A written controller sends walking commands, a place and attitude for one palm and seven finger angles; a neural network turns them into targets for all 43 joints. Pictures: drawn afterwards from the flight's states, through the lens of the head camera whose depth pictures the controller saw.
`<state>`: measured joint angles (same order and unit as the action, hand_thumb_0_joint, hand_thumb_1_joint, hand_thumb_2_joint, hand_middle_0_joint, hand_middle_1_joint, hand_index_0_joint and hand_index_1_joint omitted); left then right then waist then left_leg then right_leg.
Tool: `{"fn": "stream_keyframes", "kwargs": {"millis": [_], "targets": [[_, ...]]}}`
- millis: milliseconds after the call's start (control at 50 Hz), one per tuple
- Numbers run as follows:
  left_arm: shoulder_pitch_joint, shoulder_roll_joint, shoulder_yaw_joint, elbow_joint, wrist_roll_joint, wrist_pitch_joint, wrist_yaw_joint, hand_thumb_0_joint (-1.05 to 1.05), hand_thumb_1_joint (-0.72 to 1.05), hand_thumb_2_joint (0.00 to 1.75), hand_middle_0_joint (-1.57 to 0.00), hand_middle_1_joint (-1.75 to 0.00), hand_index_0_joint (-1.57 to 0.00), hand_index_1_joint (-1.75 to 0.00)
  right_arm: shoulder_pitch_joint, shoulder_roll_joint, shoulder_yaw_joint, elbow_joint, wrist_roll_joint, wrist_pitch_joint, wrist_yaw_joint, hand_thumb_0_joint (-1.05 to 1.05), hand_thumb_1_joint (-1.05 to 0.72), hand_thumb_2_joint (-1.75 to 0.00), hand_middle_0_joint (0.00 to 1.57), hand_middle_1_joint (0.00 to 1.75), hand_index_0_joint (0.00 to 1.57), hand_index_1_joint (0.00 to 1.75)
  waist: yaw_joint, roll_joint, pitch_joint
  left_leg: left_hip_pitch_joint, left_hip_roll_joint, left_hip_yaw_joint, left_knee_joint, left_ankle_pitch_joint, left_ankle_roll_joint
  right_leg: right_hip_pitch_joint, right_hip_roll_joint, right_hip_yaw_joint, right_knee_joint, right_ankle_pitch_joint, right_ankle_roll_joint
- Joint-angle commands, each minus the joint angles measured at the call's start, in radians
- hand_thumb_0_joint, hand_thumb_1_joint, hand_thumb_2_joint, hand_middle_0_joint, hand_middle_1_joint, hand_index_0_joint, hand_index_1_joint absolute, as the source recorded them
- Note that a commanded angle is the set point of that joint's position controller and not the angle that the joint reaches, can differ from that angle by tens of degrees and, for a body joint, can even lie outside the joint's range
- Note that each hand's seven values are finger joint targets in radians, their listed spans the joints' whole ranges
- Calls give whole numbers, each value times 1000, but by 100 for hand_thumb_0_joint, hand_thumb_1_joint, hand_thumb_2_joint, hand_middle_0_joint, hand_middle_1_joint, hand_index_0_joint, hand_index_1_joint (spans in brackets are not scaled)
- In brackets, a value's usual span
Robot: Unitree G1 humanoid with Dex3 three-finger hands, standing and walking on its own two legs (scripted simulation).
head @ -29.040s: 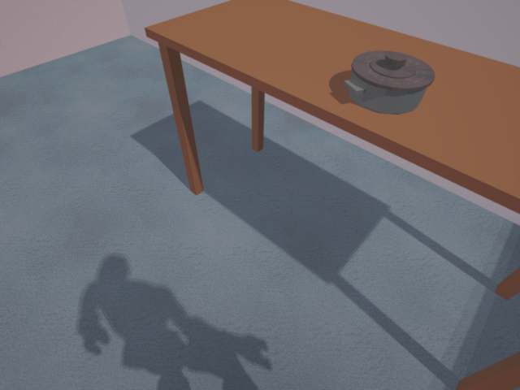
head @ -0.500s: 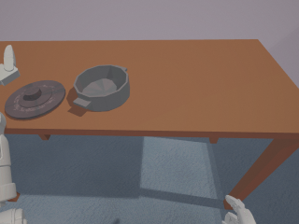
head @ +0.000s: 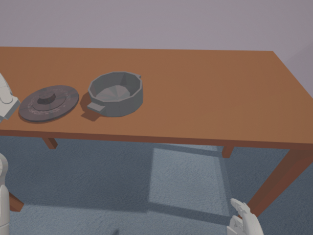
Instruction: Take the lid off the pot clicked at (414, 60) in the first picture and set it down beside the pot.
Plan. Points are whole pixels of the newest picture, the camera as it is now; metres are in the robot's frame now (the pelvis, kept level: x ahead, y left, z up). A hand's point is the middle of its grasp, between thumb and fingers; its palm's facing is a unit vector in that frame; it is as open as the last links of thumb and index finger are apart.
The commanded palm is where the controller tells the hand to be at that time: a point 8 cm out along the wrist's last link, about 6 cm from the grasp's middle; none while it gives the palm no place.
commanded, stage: draw the hand back to the body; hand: left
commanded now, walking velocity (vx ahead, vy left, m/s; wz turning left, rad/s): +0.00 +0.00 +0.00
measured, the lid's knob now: (47, 96) +0.48 +0.44 +0.09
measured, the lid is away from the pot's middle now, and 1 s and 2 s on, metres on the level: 0.24 0.24 0.24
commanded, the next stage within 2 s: step back with the hand held close in 0.46 s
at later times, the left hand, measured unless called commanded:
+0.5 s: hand out of the picture +0.16 +0.25 +0.28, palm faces +0.54 -0.78 -0.31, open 7.5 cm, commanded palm +0.11 +0.29 +0.27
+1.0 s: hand out of the picture +0.14 +0.26 +0.26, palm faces +0.42 -0.77 -0.49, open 7.5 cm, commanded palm +0.08 +0.32 +0.27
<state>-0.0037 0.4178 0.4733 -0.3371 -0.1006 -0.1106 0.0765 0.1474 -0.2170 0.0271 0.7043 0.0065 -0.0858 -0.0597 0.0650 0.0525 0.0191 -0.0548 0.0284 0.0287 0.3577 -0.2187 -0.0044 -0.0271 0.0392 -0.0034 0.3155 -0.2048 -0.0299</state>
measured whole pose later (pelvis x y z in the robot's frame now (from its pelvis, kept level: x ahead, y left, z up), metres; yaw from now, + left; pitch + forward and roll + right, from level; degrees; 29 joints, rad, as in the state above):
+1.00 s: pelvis -0.05 +0.04 -0.01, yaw -1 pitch -1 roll -1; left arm 0.46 0.53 0.56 -0.78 -0.07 -0.23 0.11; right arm 0.22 -0.22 -0.02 0.58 0.01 -0.02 -0.04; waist -0.02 -0.02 0.01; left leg -0.29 -0.01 0.07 0.50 -0.20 0.05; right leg -0.28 -0.01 0.03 0.47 -0.18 0.02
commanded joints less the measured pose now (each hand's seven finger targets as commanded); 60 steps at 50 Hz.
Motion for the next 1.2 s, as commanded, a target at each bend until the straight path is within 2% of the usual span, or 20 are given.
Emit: {"fn": "stream_keyframes", "kwargs": {"millis": [0, 20, 140, 240, 280, 340, 440, 540, 560, 580, 620, 720, 780, 820, 840, 940, 1020, 1080, 1120, 1180], "targets": [[-142, 215, 82, -283, -8, -61, 9, 0, 90, 90, -20, -30, -20, -30, -158, -104, -36, -166, -4, -73, -8, 0, -90, -90, 20, 30, 20, 30, 3, 38, -145, 66, -2, 18, -23, 221, 44, -32, -29, -19, -44, 214, 7], [-132, 208, 72, -325, -3, -65, 9, 0, 90, 90, -20, -30, -20, -30, -160, -102, -37, -169, -5, -77, -6, 0, -90, -90, 20, 30, 20, 30, 4, 59, -160, 72, -2, 16, -22, 231, 41, -26, -28, -17, -39, 220, 5], [22, 203, 106, -354, -10, -65, 11, 0, 90, 90, -20, -30, -20, -30, -155, -96, -39, -160, -13, -87, -7, 0, -90, -90, 20, 30, 20, 30, 7, 14, -97, 50, 4, 13, -23, 196, 43, -49, -30, -19, -56, 183, 6], [125, 133, 35, -454, -4, -71, 0, 0, 90, 90, -20, -30, -20, -30, -159, -88, -36, -173, -15, -98, 2, 0, -90, -90, 20, 30, 20, 30, 3, 24, -68, 46, 6, 6, -27, 169, 40, -69, -31, -21, -63, 142, 5], [167, 157, 61, -500, -2, -77, 7, 0, 90, 90, -20, -30, -20, -30, -153, -87, -39, -173, -21, -106, 0, 0, -90, -90, 20, 30, 20, 30, 9, 40, -82, 47, 7, 2, -25, 160, 37, -64, -35, -19, -60, 134, 4], [116, 197, 99, -521, 3, -85, 21, 0, 90, 90, -20, -30, -20, -30, -150, -87, -35, -161, -22, -113, -6, 0, -90, -90, 20, 30, 20, 30, 4, 44, -77, 41, 5, -4, -22, 140, 34, -69, -31, -17, -65, 114, 0], [134, 114, 37, -408, -2, -68, 16, 0, 90, 90, -20, -30, -20, -30, -146, -81, -35, -153, -17, -109, -12, 0, -90, -90, 20, 30, 20, 30, -10, 23, 3, 31, 9, -6, -39, 93, 36, -113, -33, -21, -88, 57, 2], [169, 159, 69, -484, 3, -82, 19, 0, 90, 90, -20, -30, -20, -30, -155, -81, -36, -162, -23, -116, -7, 0, -90, -90, 20, 30, 20, 30, 14, 43, -65, 43, 8, -11, -36, 114, 38, -68, -36, -15, -69, 81, 0], [-13, 348, 220, -588, 21, -133, 42, 0, 90, 90, -20, -30, -20, -30, -145, -130, -38, -215, -1, -90, 0, 0, -90, -90, 20, 30, 20, 30, -30, 21, -21, -48, 9, -37, 15, 32, 54, -172, -82, 129, -97, 149, 3], [99, 255, 168, -483, 20, -140, 45, 0, 90, 90, -20, -30, -20, -30, -123, -112, -44, -194, -11, -73, -1, 0, -90, -90, 20, 30, 20, 30, -38, -65, -36, -63, 2, -53, 54, 22, 55, -174, -112, 133, -103, 154, 0], [197, 194, 108, -472, 29, -127, 38, 0, 90, 90, -20, -30, -20, -30, -102, -111, -52, -208, -2, -49, 10, 0, -90, -90, 20, 30, 20, 30, -50, -127, -65, -53, 4, -46, 112, 68, 51, -201, -151, 149, -96, 213, -6], [284, 212, 126, -506, 27, -133, 42, 0, 90, 90, -20, -30, -20, -30, -67, -132, -76, -232, 10, -6, 10, 0, -90, -90, 20, 30, 20, 30, -63, -13, -173, -54, 61, -57, 102, 295, 48, -154, -143, 89, 13, 366, 9], [341, 241, 162, -559, 20, -144, 45, 0, 90, 90, -20, -30, -20, -30, -64, -136, -80, -257, 13, 11, 5, 0, -90, -90, 20, 30, 20, 30, -59, 19, -216, -63, 93, -82, 80, 426, 49, -140, -107, 50, 78, 352, 26], [375, 258, 188, -587, 15, -151, 48, 0, 90, 90, -20, -30, -20, -30, -59, -135, -85, -271, 14, 17, 4, 0, -90, -90, 20, 30, 20, 30, -57, 6, -229, -90, 106, -92, 75, 438, 50, -137, -94, 42, 106, 322, 31], [395, 269, 199, -615, 14, -155, 51, 0, 90, 90, -20, -30, -20, -30, -61, -138, -85, -274, 12, 19, 5, 0, -90, -90, 20, 30, 20, 30, -54, 44, -238, -98, 109, -103, 65, 448, 50, -133, -84, 35, 119, 298, 30], [405, 280, 227, -670, 13, -179, 61, 0, 90, 90, -20, -30, -20, -30, -50, -140, -88, -291, 6, 0, 4, 0, -90, -90, 20, 30, 20, 30, -53, 148, -197, -238, 151, -142, -16, 261, 57, -142, -49, 8, 216, 85, 31], [332, 253, 228, -592, 18, -187, 79, 0, 90, 90, -20, -30, -20, -30, -21, -139, -90, -276, 8, -28, -3, 0, -90, -90, 20, 30, 20, 30, -70, 159, -110, -444, 170, -158, -69, -172, 71, -119, -47, 22, 273, -38, 22], [277, 248, 221, -523, 23, -188, 88, 0, 90, 90, -20, -30, -20, -30, 1, -136, -90, -260, 13, -47, -10, 0, -90, -90, 20, 30, 20, 30, -83, 56, -83, -462, 131, -151, -19, -315, 66, -165, -75, 67, 202, -47, 12], [227, 239, 202, -489, 30, -188, 91, 0, 90, 90, -20, -30, -20, -30, 5, -138, -92, -254, 14, -53, -8, 0, -90, -90, 20, 30, 20, 30, -92, -7, -43, -422, 95, -139, 48, -376, 55, -288, -106, 121, 91, -202, -3], [191, 230, 168, -455, 42, -185, 97, 0, 90, 90, -20, -30, -20, -30, 9, -134, -90, -243, 15, -57, -9, 0, -90, -90, 20, 30, 20, 30, -99, -93, -15, -305, 51, -118, 169, -337, 40, -463, -152, 168, -45, -354, -25]]}}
